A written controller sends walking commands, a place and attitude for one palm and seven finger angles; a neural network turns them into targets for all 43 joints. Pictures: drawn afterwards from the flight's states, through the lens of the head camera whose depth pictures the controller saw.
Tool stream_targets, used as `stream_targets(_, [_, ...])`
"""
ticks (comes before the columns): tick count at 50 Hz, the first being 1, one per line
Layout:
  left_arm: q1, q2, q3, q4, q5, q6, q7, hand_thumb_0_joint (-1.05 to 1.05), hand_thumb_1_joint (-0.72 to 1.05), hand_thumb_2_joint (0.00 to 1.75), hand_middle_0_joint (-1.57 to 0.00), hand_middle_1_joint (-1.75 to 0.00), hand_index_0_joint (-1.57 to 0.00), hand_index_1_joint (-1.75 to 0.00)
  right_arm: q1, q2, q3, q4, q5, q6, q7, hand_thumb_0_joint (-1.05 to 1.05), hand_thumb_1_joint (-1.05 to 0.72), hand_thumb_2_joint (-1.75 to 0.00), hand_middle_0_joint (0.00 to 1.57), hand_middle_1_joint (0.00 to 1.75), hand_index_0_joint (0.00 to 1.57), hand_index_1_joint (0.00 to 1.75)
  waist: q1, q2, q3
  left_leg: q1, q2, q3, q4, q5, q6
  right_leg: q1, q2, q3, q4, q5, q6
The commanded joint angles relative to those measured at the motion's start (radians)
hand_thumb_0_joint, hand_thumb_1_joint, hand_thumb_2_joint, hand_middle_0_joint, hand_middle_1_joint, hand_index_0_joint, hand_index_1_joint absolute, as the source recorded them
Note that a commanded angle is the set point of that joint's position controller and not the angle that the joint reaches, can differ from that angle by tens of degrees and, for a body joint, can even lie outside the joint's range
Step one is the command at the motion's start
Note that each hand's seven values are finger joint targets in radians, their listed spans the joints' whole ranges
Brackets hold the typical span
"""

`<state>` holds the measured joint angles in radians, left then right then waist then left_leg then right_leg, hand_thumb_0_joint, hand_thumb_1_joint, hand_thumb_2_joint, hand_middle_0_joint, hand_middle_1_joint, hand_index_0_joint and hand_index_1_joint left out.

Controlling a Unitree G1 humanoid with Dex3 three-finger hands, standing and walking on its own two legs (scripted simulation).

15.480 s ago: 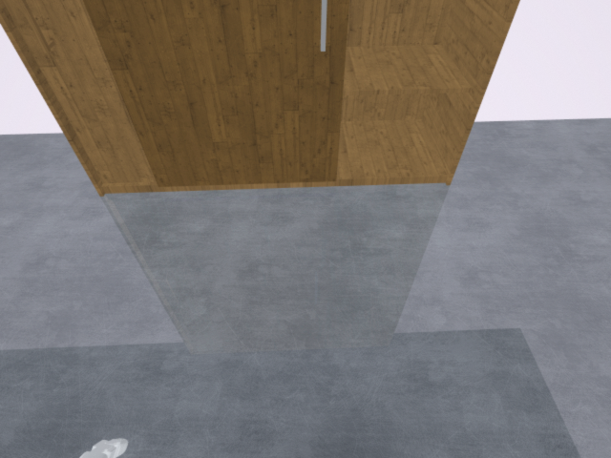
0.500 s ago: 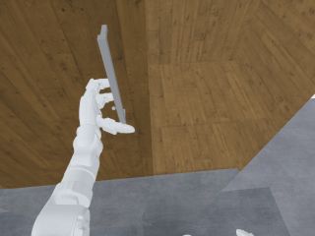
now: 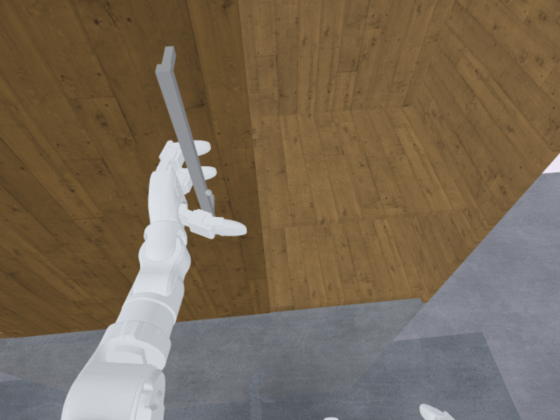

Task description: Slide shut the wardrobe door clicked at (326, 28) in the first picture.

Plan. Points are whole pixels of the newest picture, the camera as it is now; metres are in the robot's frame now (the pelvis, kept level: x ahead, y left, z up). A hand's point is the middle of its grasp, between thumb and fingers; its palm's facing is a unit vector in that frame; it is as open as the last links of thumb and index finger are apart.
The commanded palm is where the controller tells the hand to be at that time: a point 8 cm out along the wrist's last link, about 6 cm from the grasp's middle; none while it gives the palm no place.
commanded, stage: slide the fingers in behind the handle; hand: left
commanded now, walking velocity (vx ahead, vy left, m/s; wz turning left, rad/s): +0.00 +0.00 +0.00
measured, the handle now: (194, 154) +0.48 +0.13 +0.11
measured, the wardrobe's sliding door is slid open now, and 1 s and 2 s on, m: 0.56 0.56 0.56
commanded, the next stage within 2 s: grip the handle and tug to test in 0.44 s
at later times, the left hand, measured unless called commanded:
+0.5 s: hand (212, 191) +0.43 +0.10 +0.08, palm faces +0.07 -1.00 -0.01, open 14.0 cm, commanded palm +0.40 +0.15 +0.08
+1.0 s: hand (204, 191) +0.43 +0.11 +0.08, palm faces +0.07 -1.00 -0.01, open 9.2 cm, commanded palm +0.40 +0.16 +0.08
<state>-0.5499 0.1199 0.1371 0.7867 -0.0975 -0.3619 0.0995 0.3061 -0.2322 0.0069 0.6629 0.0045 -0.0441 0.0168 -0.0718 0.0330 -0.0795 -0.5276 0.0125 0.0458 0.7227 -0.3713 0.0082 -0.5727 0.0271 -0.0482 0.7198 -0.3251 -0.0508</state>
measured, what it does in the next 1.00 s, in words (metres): stands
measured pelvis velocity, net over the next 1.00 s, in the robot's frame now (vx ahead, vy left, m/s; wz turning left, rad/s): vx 0.00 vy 0.01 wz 0.00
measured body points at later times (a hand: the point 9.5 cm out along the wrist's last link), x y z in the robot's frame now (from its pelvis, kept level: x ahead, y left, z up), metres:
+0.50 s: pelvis -0.01 +0.00 +0.00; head +0.05 -0.01 +0.45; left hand +0.42 +0.15 +0.08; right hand +0.07 -0.25 -0.13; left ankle -0.01 +0.11 -0.71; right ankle +0.02 -0.08 -0.71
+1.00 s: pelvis +0.00 +0.01 +0.00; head +0.06 +0.00 +0.45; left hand +0.42 +0.16 +0.08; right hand +0.07 -0.24 -0.13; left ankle -0.01 +0.11 -0.71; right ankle +0.02 -0.08 -0.71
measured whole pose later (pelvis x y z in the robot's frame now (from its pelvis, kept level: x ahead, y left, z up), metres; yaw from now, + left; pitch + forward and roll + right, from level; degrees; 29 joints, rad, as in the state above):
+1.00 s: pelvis +0.00 +0.01 +0.00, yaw +0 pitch +11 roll +0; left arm -0.56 0.12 0.13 0.80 -0.10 -0.38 0.10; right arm 0.33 -0.24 0.00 0.67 0.00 -0.04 0.02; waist -0.07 0.04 -0.08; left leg -0.55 0.01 0.05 0.73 -0.38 0.02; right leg -0.59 0.02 -0.04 0.72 -0.33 -0.04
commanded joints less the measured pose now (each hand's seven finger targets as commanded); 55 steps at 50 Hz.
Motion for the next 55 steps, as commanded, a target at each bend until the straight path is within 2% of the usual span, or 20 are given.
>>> stream_targets(1, [-0.393, 0.159, 0.04, -0.195, -0.001, -0.083, -0.006, 0.0, -0.5, 0.3, -0.3, -1.2, -0.3, -1.2, 0.047, -0.126, -0.048, -0.1, 0.001, -0.036, -0.007, 0.0, -0.9, -0.9, 0.2, 0.3, 0.2, 0.3, -0.003, -0.088, -0.333, 0.039, -0.027, -0.011, -0.061, 0.218, 0.016, 0.279, -0.017, 0.069, -0.093, 0.345, 0.042])
stream_targets(6, [-0.403, 0.173, 0.047, -0.189, -0.011, -0.081, -0.022, 0.0, -0.5, 0.3, -0.3, -1.2, -0.3, -1.2, 0.047, -0.129, -0.049, -0.1, 0.005, -0.034, -0.008, 0.0, -0.9, -0.9, 0.2, 0.3, 0.2, 0.3, -0.004, -0.071, -0.328, 0.032, -0.029, -0.005, -0.062, 0.196, 0.018, 0.278, -0.021, 0.083, -0.107, 0.324, 0.045])
stream_targets(8, [-0.431, 0.124, 0.005, -0.212, -0.016, -0.089, -0.026, 0.0, -0.5, 0.3, -0.3, -1.2, -0.3, -1.2, 0.046, -0.123, -0.049, -0.1, 0.007, -0.04, -0.005, 0.0, -0.9, -0.9, 0.2, 0.3, 0.2, 0.3, -0.014, -0.046, -0.332, 0.061, -0.026, -0.009, -0.062, 0.203, 0.017, 0.251, -0.016, 0.072, -0.102, 0.322, 0.042])
stream_targets(11, [-0.419, 0.141, 0.02, -0.219, -0.017, -0.096, -0.019, 0.0, -0.5, 0.3, -0.3, -1.2, -0.3, -1.2, 0.053, -0.131, -0.056, -0.094, 0.004, -0.043, -0.004, 0.0, -0.9, -0.9, 0.2, 0.3, 0.2, 0.3, -0.012, -0.063, -0.353, 0.076, -0.024, -0.014, -0.058, 0.226, 0.018, 0.25, -0.014, 0.064, -0.095, 0.333, 0.04])
stream_targets(14, [-0.449, 0.138, 0.012, -0.19, -0.009, -0.09, -0.011, 0.0, -0.5, 0.3, -0.3, -1.2, -0.3, -1.2, 0.057, -0.132, -0.053, -0.085, 0.004, -0.041, -0.005, 0.0, -0.9, -0.9, 0.2, 0.3, 0.2, 0.3, -0.026, -0.095, -0.316, 0.052, -0.024, -0.014, -0.063, 0.188, 0.019, 0.231, -0.017, 0.067, -0.105, 0.296, 0.047])
stream_targets(16, [-0.441, 0.155, 0.023, -0.181, 0.003, -0.09, -0.002, 0.0, -0.5, 0.3, -0.3, -1.2, -0.3, -1.2, 0.052, -0.134, -0.051, -0.089, 0.003, -0.039, -0.006, 0.0, -0.9, -0.9, 0.2, 0.3, 0.2, 0.3, -0.011, -0.034, -0.316, 0.057, -0.025, -0.016, -0.07, 0.176, 0.017, 0.218, -0.016, 0.064, -0.102, 0.265, 0.039])
stream_targets(17, [-0.457, 0.135, 0.011, -0.176, 0.003, -0.09, 0.002, 0.0, -0.5, 0.3, -0.3, -1.2, -0.3, -1.2, 0.053, -0.129, -0.048, -0.088, 0.002, -0.039, -0.005, 0.0, -0.9, -0.9, 0.2, 0.3, 0.2, 0.3, -0.02, -0.047, -0.31, 0.059, -0.025, -0.018, -0.07, 0.173, 0.017, 0.211, -0.015, 0.06, -0.1, 0.261, 0.04])
stream_targets(19, [-0.459, 0.163, 0.042, -0.168, 0.002, -0.094, 0.013, 0.0, -0.5, 0.3, -0.3, -1.2, -0.3, -1.2, 0.055, -0.133, -0.051, -0.086, 0.0, -0.039, -0.007, 0.0, -0.9, -0.9, 0.2, 0.3, 0.2, 0.3, -0.016, -0.075, -0.325, 0.056, -0.024, -0.017, -0.064, 0.176, 0.019, 0.219, -0.015, 0.064, -0.101, 0.263, 0.041])
stream_targets(25, [-0.482, 0.122, 0.008, -0.142, 0.012, -0.1, 0.019, 0.0, -0.5, 0.3, -0.3, -1.2, -0.3, -1.2, 0.063, -0.131, -0.047, -0.089, -0.004, -0.04, -0.002, 0.0, -0.9, -0.9, 0.2, 0.3, 0.2, 0.3, -0.024, -0.062, -0.323, 0.064, -0.021, -0.023, -0.064, 0.193, 0.016, 0.195, -0.012, 0.051, -0.087, 0.275, 0.037])
stream_targets(27, [-0.477, 0.137, 0.023, -0.129, 0.016, -0.098, 0.025, 0.0, -0.5, 0.3, -0.3, -1.2, -0.3, -1.2, 0.068, -0.134, -0.049, -0.088, -0.006, -0.036, -0.002, 0.0, -0.9, -0.9, 0.2, 0.3, 0.2, 0.3, -0.024, -0.066, -0.332, 0.063, -0.021, -0.022, -0.06, 0.206, 0.017, 0.198, -0.011, 0.051, -0.083, 0.287, 0.037])
stream_targets(30, [-0.485, 0.115, 0.011, -0.154, 0.014, -0.101, 0.027, 0.0, -0.36, 0.36, -0.32, -1.22, -0.32, -1.22, 0.073, -0.131, -0.052, -0.092, -0.009, -0.036, 0.001, 0.0, -0.9, -0.9, 0.2, 0.3, 0.2, 0.3, -0.018, -0.05, -0.361, 0.09, -0.019, -0.023, -0.058, 0.234, 0.014, 0.196, -0.009, 0.045, -0.074, 0.304, 0.034])
stream_targets(32, [-0.439, 0.148, 0.048, -0.159, 0.012, -0.1, 0.032, 0.0, -0.27, 0.4, -0.32, -1.23, -0.32, -1.23, 0.078, -0.135, -0.054, -0.094, -0.011, -0.031, 0.002, 0.0, -0.9, -0.9, 0.2, 0.3, 0.2, 0.3, -0.008, -0.073, -0.39, 0.085, -0.019, -0.02, -0.051, 0.266, 0.016, 0.231, -0.009, 0.049, -0.069, 0.345, 0.037])
stream_targets(33, [-0.431, 0.156, 0.054, -0.154, 0.012, -0.098, 0.032, 0.0, -0.22, 0.42, -0.33, -1.24, -0.33, -1.24, 0.079, -0.135, -0.052, -0.095, -0.011, -0.029, 0.002, 0.0, -0.9, -0.9, 0.2, 0.3, 0.2, 0.3, -0.006, -0.097, -0.373, 0.07, -0.018, -0.021, -0.056, 0.264, 0.016, 0.24, -0.009, 0.048, -0.071, 0.353, 0.038])
stream_targets(36, [-0.411, 0.145, 0.037, -0.196, 0.016, -0.098, 0.023, 0.0, -0.08, 0.48, -0.35, -1.26, -0.35, -1.26, 0.073, -0.134, -0.055, -0.102, -0.01, -0.028, 0.004, 0.0, -0.9, -0.9, 0.2, 0.3, 0.2, 0.3, -0.001, -0.067, -0.375, 0.073, -0.018, -0.015, -0.054, 0.278, 0.016, 0.249, -0.01, 0.051, -0.068, 0.375, 0.036])
stream_targets(40, [-0.465, 0.113, 0.001, -0.189, 0.013, -0.086, 0.014, 0.0, 0.11, 0.56, -0.36, -1.29, -0.36, -1.29, 0.07, -0.13, -0.052, -0.094, -0.004, -0.026, 0.001, 0.0, -0.9, -0.9, 0.2, 0.3, 0.2, 0.3, -0.028, -0.056, -0.313, 0.078, -0.015, -0.02, -0.061, 0.23, 0.015, 0.192, -0.008, 0.046, -0.085, 0.312, 0.036])
stream_targets(43, [-0.461, 0.148, 0.032, -0.196, 0.004, -0.088, 0.013, 0.0, 0.25, 0.62, -0.38, -1.31, -0.38, -1.31, 0.071, -0.134, -0.053, -0.091, -0.005, -0.026, -0.004, 0.0, -0.9, -0.9, 0.2, 0.3, 0.2, 0.3, -0.022, -0.054, -0.345, 0.083, -0.018, -0.019, -0.058, 0.24, 0.015, 0.22, -0.01, 0.052, -0.084, 0.326, 0.036])
stream_targets(45, [-0.442, 0.114, 0.005, -0.233, 0.001, -0.097, 0.005, 0.0, 0.34, 0.66, -0.39, -1.32, -0.39, -1.32, 0.068, -0.129, -0.055, -0.096, -0.006, -0.031, -0.003, 0.0, -0.9, -0.9, 0.2, 0.3, 0.2, 0.3, -0.015, -0.038, -0.381, 0.116, -0.016, -0.023, -0.055, 0.283, 0.012, 0.222, -0.008, 0.044, -0.071, 0.354, 0.033])
stream_targets(47, [-0.423, 0.085, -0.02, -0.228, 0.002, -0.095, 0.003, 0.0, 0.43, 0.7, -0.4, -1.33, -0.4, -1.33, 0.071, -0.127, -0.057, -0.091, -0.005, -0.033, 0.002, 0.0, -0.9, -0.9, 0.2, 0.3, 0.2, 0.3, -0.021, -0.02, -0.367, 0.136, -0.012, -0.027, -0.048, 0.313, 0.011, 0.199, -0.005, 0.038, -0.067, 0.368, 0.032])
stream_targets(51, [-0.416, 0.097, -0.012, -0.186, 0.007, -0.074, 0.011, 0.0, 0.62, 0.78, -0.42, -1.36, -0.42, -1.36, 0.072, -0.135, -0.057, -0.088, -0.003, -0.026, 0.003, 0.0, -0.9, -0.9, 0.2, 0.3, 0.2, 0.3, -0.021, -0.072, -0.313, 0.101, -0.011, -0.034, -0.06, 0.268, 0.011, 0.178, -0.006, 0.032, -0.078, 0.319, 0.033])
stream_targets(55, [-0.447, 0.117, 0.007, -0.227, 0.008, -0.08, 0.023, 0.0, 0.81, 0.86, -0.44, -1.39, -0.44, -1.39, 0.062, -0.129, -0.054, -0.095, -0.006, -0.027, -0.001, 0.0, -0.9, -0.9, 0.2, 0.3, 0.2, 0.3, -0.013, -0.054, -0.347, 0.103, -0.016, -0.028, -0.06, 0.261, 0.013, 0.206, -0.009, 0.042, -0.076, 0.326, 0.034])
